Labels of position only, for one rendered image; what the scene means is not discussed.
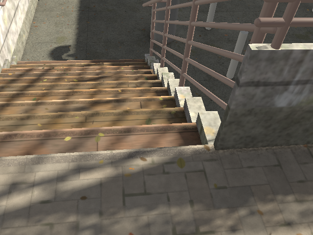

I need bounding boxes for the stairs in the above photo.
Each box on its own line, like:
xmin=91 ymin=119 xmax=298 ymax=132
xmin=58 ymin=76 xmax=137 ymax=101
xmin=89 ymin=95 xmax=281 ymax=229
xmin=0 ymin=59 xmax=202 ymax=157

